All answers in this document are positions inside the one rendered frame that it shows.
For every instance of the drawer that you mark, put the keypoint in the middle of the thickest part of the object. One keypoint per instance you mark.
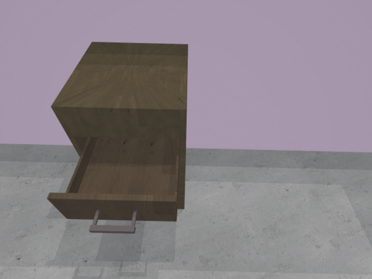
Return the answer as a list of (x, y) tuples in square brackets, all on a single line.
[(121, 175)]

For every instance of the handle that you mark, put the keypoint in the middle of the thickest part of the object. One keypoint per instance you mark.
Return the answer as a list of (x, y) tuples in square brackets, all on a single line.
[(94, 228)]

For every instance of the cabinet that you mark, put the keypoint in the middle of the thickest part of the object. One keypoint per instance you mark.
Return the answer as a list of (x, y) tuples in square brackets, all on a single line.
[(128, 90)]

